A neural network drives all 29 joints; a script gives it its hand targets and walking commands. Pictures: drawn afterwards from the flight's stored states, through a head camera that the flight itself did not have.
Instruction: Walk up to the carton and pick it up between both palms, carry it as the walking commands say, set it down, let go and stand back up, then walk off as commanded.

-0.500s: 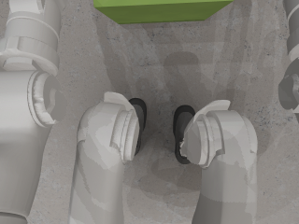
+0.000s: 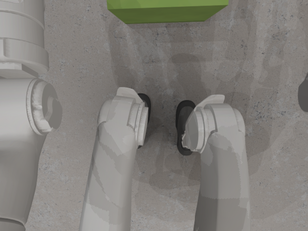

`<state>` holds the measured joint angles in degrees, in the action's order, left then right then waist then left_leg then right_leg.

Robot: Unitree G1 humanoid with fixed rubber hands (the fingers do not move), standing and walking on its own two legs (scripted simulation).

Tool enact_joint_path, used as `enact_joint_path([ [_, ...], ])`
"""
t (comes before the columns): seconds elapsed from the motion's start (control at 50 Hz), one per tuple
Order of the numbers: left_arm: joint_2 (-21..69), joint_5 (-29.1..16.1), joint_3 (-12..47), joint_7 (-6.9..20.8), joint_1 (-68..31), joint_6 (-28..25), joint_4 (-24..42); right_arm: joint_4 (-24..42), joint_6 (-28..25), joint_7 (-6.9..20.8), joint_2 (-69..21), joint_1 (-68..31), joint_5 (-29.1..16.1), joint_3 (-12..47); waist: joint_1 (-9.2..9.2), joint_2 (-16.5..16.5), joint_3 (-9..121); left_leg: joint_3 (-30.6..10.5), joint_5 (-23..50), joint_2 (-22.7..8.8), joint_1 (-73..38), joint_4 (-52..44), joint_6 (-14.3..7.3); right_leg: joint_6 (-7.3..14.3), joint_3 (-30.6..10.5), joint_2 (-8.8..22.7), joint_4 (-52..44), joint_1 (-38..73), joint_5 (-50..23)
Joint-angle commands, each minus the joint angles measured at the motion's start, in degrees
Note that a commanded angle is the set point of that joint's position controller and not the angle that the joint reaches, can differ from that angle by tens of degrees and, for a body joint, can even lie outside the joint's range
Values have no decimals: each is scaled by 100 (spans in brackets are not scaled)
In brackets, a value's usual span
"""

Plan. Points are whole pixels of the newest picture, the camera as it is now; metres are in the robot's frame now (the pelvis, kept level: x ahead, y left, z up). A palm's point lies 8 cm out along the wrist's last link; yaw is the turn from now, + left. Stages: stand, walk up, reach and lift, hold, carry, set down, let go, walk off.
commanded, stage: set down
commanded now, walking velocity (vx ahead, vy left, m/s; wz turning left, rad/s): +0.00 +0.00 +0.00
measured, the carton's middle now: out of the picture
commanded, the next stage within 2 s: let go in 0.90 s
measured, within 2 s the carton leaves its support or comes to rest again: neither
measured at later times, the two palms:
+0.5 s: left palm out of the picture +0.58 +0.24 +0.04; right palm out of the picture +0.63 -0.19 +0.05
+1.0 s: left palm out of the picture +0.58 +0.23 +0.16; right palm out of the picture +0.63 -0.19 +0.18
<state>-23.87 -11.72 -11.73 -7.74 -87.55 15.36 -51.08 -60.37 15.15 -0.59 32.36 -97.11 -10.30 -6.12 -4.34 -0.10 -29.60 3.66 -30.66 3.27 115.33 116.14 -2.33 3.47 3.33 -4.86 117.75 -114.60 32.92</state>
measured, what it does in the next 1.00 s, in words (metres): rises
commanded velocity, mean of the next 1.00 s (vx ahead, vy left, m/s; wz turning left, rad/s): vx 0.00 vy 0.00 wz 0.00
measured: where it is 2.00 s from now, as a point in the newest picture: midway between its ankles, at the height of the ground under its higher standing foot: (161, 133)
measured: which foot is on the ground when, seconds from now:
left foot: down 0.00-1.00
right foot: down 0.00-1.00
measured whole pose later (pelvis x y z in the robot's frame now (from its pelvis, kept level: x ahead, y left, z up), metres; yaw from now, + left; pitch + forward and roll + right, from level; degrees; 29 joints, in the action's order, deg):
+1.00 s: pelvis +0.04 +0.01 +0.25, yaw -1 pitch +37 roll -1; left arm -16.9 0.6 -19.8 -3.5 -78.2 17.1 -54.9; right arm -67.0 15.5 6.7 29.4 -86.9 0.2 -14.6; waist -4.4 -0.3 -9.9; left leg -0.4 -14.7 4.2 80.4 58.0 -1.7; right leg 1.4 -1.6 -5.3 58.6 -79.5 16.2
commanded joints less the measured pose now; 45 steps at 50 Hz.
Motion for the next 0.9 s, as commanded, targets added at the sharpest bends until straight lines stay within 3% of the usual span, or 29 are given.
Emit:
enact_joint_path([
  [0.0,-868,-21,-185,78,-1950,162,461,-70,274,53,545,-1512,2,67,-175,-361,8991,-482,997,-171,-3509,-1202,269,-24,-658,162,-1401,3146,-894],
  [0.04,-777,18,-185,68,-1904,139,560,285,213,61,718,-1564,130,-33,-57,-327,9265,-388,1281,-117,-3478,-1372,312,-12,-608,105,-1598,3311,-1225],
  [0.06,-1027,88,-404,37,-1836,130,831,918,145,29,870,-1933,5,-38,-277,-381,10112,-394,1483,-102,-3781,-1383,287,-52,-626,124,-1485,3805,-1520],
  [0.08,-824,67,-204,88,-1841,184,355,629,170,11,908,-2063,86,-229,-131,-102,9353,-407,1084,-151,-3290,-1558,249,-9,-698,170,-1768,3539,-1218],
  [0.12,-963,132,-342,140,-1933,250,452,685,275,30,810,-2077,-131,-40,-398,-52,9487,-391,1260,-118,-3430,-1801,209,-18,-766,179,-1836,3983,-1461],
  [0.16,-992,199,-477,148,-1807,298,514,506,356,114,780,-1893,-141,130,-404,-591,9880,-265,1073,-84,-3617,-2012,201,-118,-743,196,-2208,4478,-1223],
  [0.18,-1082,161,-506,140,-1749,358,895,1133,369,87,1046,-1973,78,-66,-326,-644,10720,-355,1518,-15,-3895,-2023,247,-88,-710,141,-2066,5058,-1886],
  [0.22,-1120,192,-591,214,-1414,384,926,914,456,4,832,-1562,170,-24,-339,-880,10947,-244,1462,-13,-3372,-2253,214,-121,-886,200,-2257,5970,-2350],
  [0.26,-1064,210,-501,276,-1570,369,767,579,450,21,696,-1511,247,-201,-171,-713,10155,-211,1369,0,-3416,-2520,240,-141,-747,171,-2531,5377,-2149],
  [0.3,-1094,181,-485,220,-1705,292,1633,1496,373,23,899,-1734,70,-284,-248,-324,11190,-286,2253,18,-4544,-2553,272,-57,-728,91,-2593,5468,-2765],
  [0.32,-899,12,-160,230,-1982,292,2218,1804,359,-21,858,-1790,-67,-140,-16,-45,11790,-322,2451,40,-4758,-2560,279,4,-790,114,-2616,5936,-3152],
  [0.36,-1095,99,-435,260,-1807,444,1509,1253,482,25,1022,-1674,116,-292,-60,-249,11128,-284,2156,26,-4570,-2819,269,-91,-709,177,-2932,5640,-2727],
  [0.38,-1130,43,-457,272,-1643,560,1362,1277,594,48,855,-1603,-76,-221,-285,-204,11171,-352,2140,21,-4918,-3056,235,-122,-782,167,-3098,5814,-2548],
  [0.44,-741,96,-250,320,-1181,647,1127,854,580,152,1037,-1083,243,-474,170,-152,10649,-358,1981,46,-4997,-3448,346,-69,-714,137,-3516,5990,-2506],
  [0.48,-848,329,-483,313,-955,583,1273,879,551,250,867,-917,156,-326,-91,-227,10913,-405,2313,4,-5405,-3684,318,-109,-782,149,-3686,6181,-2886],
  [0.5,-946,232,-393,289,-1342,556,1698,1307,517,224,1156,-1208,194,-422,-4,11,11343,-424,2502,25,-5665,-3682,349,-67,-792,141,-3766,6381,-3107],
  [0.52,-1030,238,-643,313,-1269,515,1483,1311,521,262,731,-1275,36,-192,-334,-483,10935,-311,2435,51,-5265,-3877,258,-141,-904,144,-3974,6616,-3091],
  [0.58,-987,145,-541,295,-1201,429,1522,1593,349,212,1025,-1442,210,-431,-74,-549,11030,-436,2477,52,-5141,-4104,214,-158,-956,230,-3990,7265,-3515],
  [0.62,-1075,207,-712,317,-1154,449,1547,1380,429,230,1052,-1218,123,-418,-269,-262,10910,-393,2498,57,-5621,-4526,222,-135,-1029,267,-4469,7375,-3294],
  [0.64,-1033,129,-567,296,-1260,496,1552,1579,443,247,1137,-1432,220,-412,-146,-470,10954,-464,2528,50,-5784,-4666,244,-167,-925,217,-4526,7426,-3303],
  [0.66,-850,198,-472,298,-1149,546,1007,698,486,283,1074,-978,321,-490,13,-262,10091,-438,2094,-17,-5724,-4798,314,-126,-883,226,-4762,6967,-2707],
  [0.7,-699,198,-252,297,-1237,650,1352,899,506,417,1254,-986,387,-651,214,-63,10239,-706,2344,-115,-6982,-5159,327,-145,-666,176,-5134,6486,-2374],
  [0.72,-578,239,-222,293,-1395,597,1392,776,476,483,1021,-1074,135,-400,-1,235,10195,-653,2480,-198,-7305,-5348,426,-130,-644,182,-5312,6230,-2222],
  [0.78,-453,469,-554,327,-1131,482,666,103,314,655,741,-814,430,-473,-64,-295,9331,-617,2188,-244,-6715,-5558,394,-203,-628,254,-5694,6099,-2164],
  [0.8,-626,598,-869,285,-882,378,805,565,243,681,878,-959,371,-484,-257,-555,9765,-697,2480,-240,-6956,-5670,328,-223,-718,269,-5710,6475,-2465],
  [0.82,-394,530,-569,265,-1074,321,1052,598,129,676,916,-1033,393,-621,-15,-218,9622,-716,2575,-217,-7033,-5781,364,-199,-665,243,-5804,6421,-2496],
  [0.84,-277,557,-580,280,-1248,269,779,624,27,661,888,-1249,536,-537,29,-416,9329,-713,2661,-278,-6779,-5678,421,-249,-677,306,-5818,6344,-2640],
  [0.86,-154,759,-697,333,-954,210,284,37,37,640,591,-1009,608,-449,-228,-405,8378,-621,2116,-218,-6090,-5894,426,-242,-755,374,-6061,6154,-2178],
  [0.88,-32,967,-821,368,-467,228,-202,-179,-16,673,725,-673,905,-791,-60,-445,8077,-719,2041,-250,-6139,-5984,413,-254,-682,370,-6095,5980,-2110],
])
